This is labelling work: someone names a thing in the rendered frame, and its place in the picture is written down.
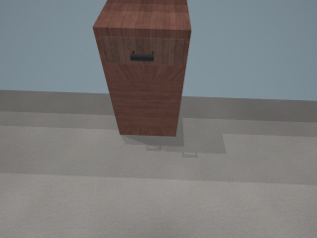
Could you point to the drawer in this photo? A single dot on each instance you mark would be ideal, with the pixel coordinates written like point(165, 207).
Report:
point(167, 51)

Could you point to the cabinet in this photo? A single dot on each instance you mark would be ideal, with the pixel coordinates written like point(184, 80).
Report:
point(146, 98)

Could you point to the handle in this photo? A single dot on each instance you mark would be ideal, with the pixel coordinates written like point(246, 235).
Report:
point(142, 57)

